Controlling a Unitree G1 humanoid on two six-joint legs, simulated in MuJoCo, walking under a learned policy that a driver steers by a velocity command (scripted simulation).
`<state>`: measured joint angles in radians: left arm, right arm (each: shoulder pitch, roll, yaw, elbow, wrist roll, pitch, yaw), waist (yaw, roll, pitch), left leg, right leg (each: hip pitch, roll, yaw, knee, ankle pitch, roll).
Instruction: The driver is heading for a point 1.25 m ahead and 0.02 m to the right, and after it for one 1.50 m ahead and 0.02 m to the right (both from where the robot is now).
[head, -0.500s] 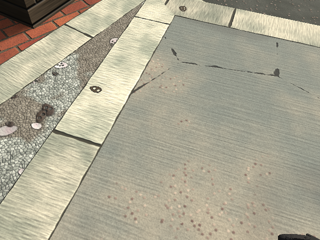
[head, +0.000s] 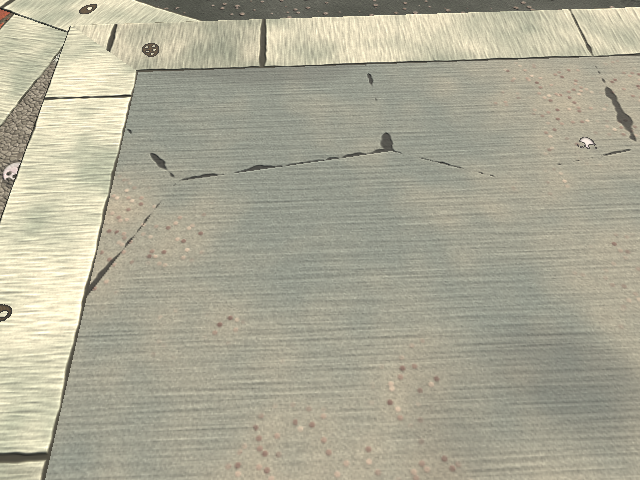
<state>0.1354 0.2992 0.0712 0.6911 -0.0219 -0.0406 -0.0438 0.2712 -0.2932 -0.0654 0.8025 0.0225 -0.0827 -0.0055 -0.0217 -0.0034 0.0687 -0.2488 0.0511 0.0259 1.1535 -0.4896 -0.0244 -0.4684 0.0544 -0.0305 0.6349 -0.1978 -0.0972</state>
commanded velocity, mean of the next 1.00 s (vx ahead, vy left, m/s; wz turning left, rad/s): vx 0.47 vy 0.00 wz -0.29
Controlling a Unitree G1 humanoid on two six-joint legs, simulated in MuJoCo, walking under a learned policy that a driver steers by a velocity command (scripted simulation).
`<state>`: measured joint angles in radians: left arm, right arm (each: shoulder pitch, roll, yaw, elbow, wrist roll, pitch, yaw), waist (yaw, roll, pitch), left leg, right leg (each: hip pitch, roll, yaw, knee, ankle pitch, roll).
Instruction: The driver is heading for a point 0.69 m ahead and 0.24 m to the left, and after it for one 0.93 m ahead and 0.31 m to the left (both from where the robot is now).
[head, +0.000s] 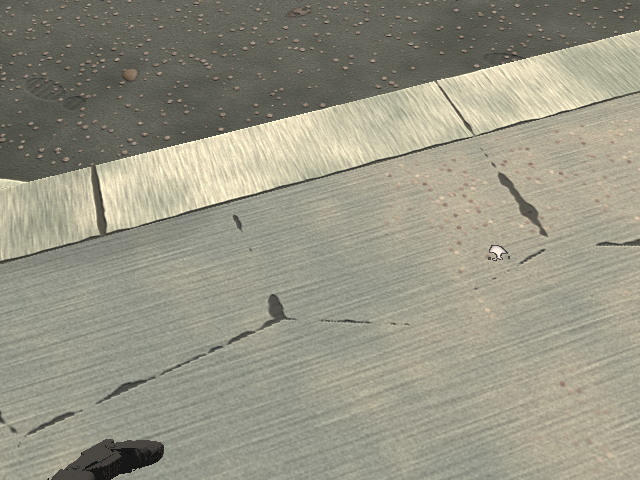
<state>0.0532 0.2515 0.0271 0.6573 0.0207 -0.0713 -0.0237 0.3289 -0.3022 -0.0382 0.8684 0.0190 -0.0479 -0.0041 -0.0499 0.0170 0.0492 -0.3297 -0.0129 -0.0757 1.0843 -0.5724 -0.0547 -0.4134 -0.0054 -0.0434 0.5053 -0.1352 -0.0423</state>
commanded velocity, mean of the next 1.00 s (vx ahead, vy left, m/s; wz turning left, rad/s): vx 0.24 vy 0.00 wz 0.47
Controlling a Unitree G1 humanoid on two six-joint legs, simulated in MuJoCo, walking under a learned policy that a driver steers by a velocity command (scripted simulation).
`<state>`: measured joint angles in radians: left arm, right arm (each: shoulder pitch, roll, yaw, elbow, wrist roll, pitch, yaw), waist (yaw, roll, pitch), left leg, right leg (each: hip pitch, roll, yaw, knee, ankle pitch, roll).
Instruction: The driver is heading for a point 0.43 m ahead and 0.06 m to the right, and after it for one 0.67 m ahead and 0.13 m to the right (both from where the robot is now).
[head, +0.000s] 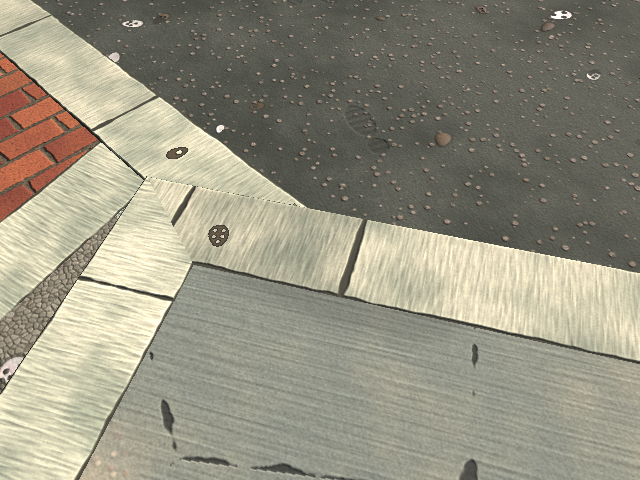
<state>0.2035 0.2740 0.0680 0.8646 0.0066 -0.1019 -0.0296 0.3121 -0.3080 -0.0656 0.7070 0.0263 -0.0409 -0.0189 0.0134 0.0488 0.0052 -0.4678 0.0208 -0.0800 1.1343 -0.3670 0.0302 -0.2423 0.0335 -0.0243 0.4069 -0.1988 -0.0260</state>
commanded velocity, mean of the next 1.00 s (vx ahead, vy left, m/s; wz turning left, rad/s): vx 0.47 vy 0.00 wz -0.21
